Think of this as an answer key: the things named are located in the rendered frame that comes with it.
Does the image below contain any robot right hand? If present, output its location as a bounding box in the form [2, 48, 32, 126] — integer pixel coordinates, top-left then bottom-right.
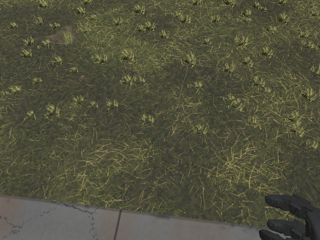
[259, 194, 320, 240]

